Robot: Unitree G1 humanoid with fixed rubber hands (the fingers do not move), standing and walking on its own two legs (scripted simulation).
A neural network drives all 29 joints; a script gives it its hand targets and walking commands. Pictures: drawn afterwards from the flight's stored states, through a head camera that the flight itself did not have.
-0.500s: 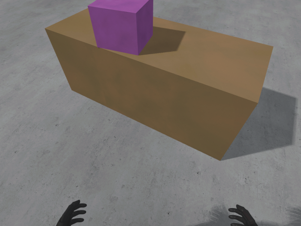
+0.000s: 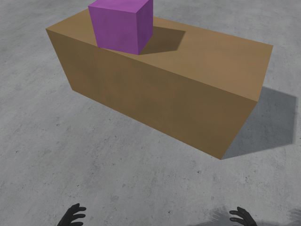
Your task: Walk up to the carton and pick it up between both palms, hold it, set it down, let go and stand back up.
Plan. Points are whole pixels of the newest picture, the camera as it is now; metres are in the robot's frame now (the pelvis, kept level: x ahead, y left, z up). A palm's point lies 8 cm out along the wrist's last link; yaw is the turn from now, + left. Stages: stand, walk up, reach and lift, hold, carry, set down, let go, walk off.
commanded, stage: stand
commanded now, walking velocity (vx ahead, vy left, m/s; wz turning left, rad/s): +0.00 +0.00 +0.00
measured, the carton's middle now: (124, 22) +1.24 +0.21 -0.03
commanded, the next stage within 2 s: walk up in 0.38 s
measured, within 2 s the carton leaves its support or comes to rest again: neither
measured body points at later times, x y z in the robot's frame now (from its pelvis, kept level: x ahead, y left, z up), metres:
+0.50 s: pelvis +0.01 +0.00 +0.00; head +0.01 +0.00 +0.45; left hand +0.13 +0.25 -0.10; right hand +0.11 -0.26 -0.10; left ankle +0.02 +0.12 -0.73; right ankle +0.02 -0.13 -0.73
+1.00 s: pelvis +0.09 +0.10 -0.02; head +0.09 +0.10 +0.43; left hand +0.19 +0.38 -0.13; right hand +0.14 -0.19 -0.11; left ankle +0.12 +0.20 -0.73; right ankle +0.04 -0.06 -0.67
